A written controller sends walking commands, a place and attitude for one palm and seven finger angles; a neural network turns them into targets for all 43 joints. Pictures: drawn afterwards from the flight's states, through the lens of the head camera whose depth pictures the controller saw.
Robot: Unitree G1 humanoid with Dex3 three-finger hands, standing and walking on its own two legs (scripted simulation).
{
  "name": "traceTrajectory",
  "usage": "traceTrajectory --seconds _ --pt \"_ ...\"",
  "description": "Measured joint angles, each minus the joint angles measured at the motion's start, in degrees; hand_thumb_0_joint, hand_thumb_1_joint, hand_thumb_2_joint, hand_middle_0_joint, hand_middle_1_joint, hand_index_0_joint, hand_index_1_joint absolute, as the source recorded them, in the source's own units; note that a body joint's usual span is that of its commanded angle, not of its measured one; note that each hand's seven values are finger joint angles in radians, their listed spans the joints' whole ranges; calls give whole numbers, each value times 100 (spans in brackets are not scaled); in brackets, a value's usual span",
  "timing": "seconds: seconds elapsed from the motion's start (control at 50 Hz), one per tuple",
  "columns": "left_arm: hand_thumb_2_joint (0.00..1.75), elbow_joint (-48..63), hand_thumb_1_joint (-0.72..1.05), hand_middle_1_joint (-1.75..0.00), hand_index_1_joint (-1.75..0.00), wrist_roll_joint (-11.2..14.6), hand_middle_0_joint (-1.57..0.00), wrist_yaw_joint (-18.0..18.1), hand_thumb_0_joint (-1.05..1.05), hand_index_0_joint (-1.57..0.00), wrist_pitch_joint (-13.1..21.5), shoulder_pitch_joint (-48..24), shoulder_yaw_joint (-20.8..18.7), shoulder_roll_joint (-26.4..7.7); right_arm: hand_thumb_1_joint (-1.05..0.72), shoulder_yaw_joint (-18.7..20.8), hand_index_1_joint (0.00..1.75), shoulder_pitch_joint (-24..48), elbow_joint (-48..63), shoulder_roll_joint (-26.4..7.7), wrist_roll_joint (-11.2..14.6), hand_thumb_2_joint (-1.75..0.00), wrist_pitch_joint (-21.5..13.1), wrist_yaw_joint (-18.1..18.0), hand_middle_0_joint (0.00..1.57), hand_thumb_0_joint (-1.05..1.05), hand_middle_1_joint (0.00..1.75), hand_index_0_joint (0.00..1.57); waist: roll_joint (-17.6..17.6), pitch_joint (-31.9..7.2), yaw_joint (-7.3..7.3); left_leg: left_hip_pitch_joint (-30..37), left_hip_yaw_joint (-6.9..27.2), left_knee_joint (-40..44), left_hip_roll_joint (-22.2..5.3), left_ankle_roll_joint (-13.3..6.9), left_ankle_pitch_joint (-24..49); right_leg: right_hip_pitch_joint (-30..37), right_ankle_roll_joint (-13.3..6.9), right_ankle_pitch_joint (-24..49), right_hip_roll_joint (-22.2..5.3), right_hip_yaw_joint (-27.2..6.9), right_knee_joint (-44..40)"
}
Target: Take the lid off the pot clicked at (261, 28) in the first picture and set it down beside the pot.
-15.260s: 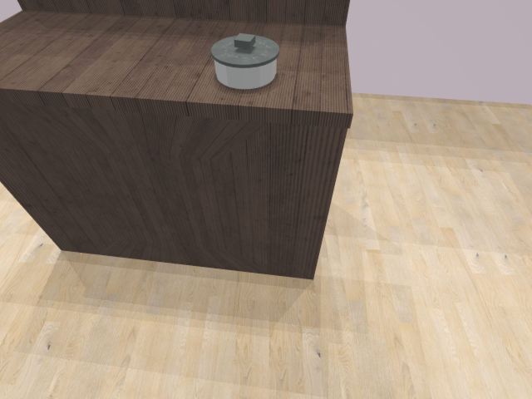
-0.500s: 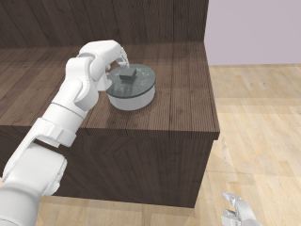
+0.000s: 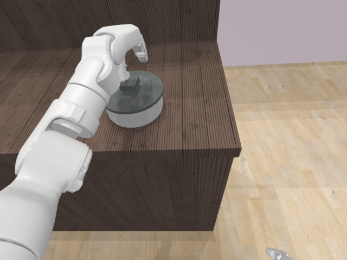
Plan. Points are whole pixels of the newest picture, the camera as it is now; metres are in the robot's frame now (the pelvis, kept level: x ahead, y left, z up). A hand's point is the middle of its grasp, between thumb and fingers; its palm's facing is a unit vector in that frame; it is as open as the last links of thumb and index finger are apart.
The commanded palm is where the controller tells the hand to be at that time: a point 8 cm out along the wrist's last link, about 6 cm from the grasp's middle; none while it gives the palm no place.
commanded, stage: move the open hand above the knob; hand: left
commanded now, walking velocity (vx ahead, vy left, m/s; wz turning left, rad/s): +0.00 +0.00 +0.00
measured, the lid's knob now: (129, 83) +0.51 +0.11 +0.15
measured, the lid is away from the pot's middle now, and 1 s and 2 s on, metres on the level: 0.00 0.00 0.00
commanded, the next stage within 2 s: lower the open fingers around the knob in 0.62 s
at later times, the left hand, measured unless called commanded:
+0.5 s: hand (114, 67) +0.47 +0.12 +0.22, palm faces -0.24 -0.04 -0.97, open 9.8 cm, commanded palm +0.46 +0.13 +0.28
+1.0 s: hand (120, 71) +0.48 +0.12 +0.20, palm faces -0.33 -0.09 -0.94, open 9.8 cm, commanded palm +0.46 +0.13 +0.26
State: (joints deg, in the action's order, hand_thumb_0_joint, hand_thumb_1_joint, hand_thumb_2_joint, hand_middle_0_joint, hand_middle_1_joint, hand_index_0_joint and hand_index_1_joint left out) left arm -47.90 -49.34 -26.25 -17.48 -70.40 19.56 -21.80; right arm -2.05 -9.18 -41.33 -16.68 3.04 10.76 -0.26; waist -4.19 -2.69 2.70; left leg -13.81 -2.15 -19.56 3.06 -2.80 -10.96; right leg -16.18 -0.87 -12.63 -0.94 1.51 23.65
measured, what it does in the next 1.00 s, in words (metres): stands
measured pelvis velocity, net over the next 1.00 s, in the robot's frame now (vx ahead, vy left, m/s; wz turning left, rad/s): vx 0.01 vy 0.01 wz -0.01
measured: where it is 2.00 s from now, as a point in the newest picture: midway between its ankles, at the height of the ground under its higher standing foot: outside the picture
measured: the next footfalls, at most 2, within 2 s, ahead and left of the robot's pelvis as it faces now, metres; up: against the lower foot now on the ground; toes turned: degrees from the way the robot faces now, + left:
none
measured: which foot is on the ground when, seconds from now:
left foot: down 0.00-1.00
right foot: down 0.00-1.00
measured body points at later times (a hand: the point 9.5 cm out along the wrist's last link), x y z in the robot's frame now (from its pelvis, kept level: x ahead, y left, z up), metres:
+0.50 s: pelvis +0.00 +0.01 +0.00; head +0.03 -0.02 +0.45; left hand +0.48 +0.12 +0.27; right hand +0.14 -0.24 -0.13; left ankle -0.02 +0.09 -0.74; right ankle -0.01 -0.11 -0.74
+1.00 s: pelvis +0.01 +0.01 +0.00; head +0.03 -0.02 +0.45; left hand +0.49 +0.12 +0.26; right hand +0.11 -0.24 -0.14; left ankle -0.02 +0.09 -0.74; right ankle -0.01 -0.11 -0.74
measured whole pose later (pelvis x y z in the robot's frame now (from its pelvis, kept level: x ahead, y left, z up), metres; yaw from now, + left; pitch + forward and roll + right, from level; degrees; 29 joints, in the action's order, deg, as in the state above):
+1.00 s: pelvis +0.01 +0.01 +0.00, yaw +0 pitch +6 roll +1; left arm -55.4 -48.9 -27.8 -19.9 -72.5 19.4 -19.5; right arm -2.4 -10.5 -42.7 -16.1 2.8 10.9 -0.5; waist -3.8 -3.9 2.7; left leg -13.9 -2.6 -19.1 3.7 -3.8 -11.3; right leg -16.1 0.1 -12.5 -1.4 0.9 22.7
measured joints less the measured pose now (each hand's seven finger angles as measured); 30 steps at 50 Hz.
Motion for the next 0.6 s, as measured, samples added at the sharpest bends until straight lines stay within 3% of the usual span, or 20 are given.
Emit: traceTrajectory --seconds 0.24,0.4,0.6 --pt "174 -220 -38 -8 -8 -47 -92 59 0 -91 102 103 -275 -101 -90 37 30 -180 -43 -5 19 -90 42 5 20 1 30 19 -8 -63 22 73 -122 77 -23 -30 -35 29 31 13 34 -128 -76" --pt "174 26 -38 -8 -8 -4 -92 -18 0 -91 6 199 -75 -135 -90 55 30 -24 32 -3 36 -90 17 6 20 1 30 20 14 -62 -64 71 -56 62 11 -49 -30 75 50 14 -4 -64 -105" --pt "174 -98 -38 -8 -8 15 -92 -4 0 -92 -19 -48 86 92 -90 -8 30 212 29 56 12 -90 -12 -3 20 1 30 20 58 -88 -122 35 28 90 76 -70 16 69 80 24 -72 17 -129"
